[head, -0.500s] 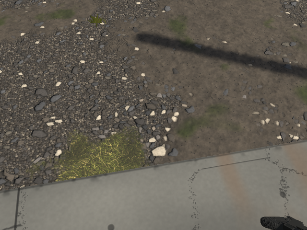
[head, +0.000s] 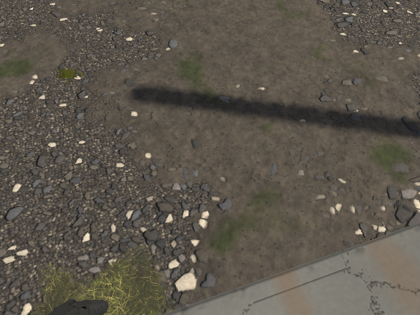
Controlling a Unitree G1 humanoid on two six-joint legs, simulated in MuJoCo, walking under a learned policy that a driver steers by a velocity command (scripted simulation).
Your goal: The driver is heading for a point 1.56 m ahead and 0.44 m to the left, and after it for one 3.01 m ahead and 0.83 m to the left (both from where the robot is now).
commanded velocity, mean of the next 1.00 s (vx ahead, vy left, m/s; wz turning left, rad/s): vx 0.50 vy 0.00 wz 0.40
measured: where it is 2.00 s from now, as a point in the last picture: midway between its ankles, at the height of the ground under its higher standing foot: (106, 160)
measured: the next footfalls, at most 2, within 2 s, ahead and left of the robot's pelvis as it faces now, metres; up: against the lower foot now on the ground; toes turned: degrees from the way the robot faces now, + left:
right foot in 0.06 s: +0.21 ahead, -0.13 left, +0.00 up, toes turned -1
left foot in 0.60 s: +0.46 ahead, +0.16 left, +0.00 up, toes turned +20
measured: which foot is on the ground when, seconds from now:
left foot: down 0.00-0.08, up 0.10-0.58, down 0.60-1.00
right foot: up 0.00-0.04, down 0.06-0.60, up 0.62-1.00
